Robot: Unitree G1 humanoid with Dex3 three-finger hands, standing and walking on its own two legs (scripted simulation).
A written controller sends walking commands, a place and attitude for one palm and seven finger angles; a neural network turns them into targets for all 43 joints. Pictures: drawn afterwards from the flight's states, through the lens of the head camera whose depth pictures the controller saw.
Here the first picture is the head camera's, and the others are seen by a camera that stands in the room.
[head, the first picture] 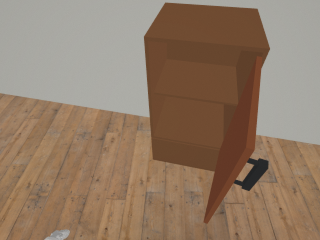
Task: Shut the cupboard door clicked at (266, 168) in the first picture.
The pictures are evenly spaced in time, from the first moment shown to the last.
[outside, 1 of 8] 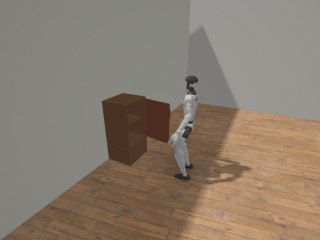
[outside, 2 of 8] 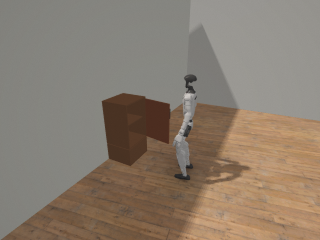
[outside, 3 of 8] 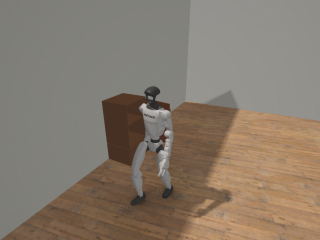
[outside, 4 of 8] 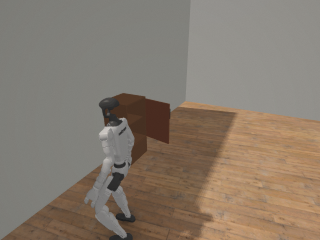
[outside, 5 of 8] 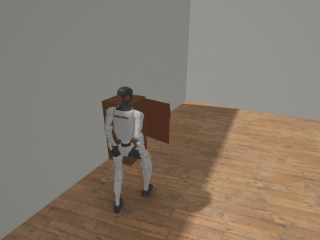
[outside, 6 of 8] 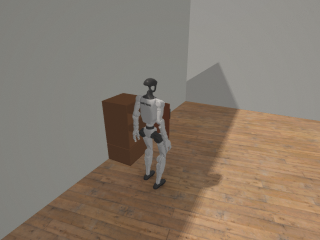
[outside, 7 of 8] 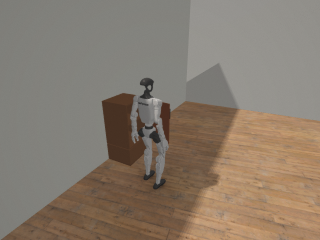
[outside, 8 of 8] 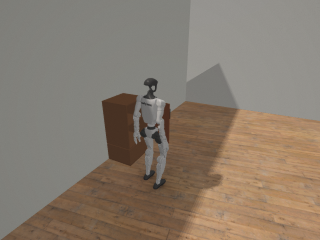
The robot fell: no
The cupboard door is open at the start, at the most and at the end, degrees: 81 81 81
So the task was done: no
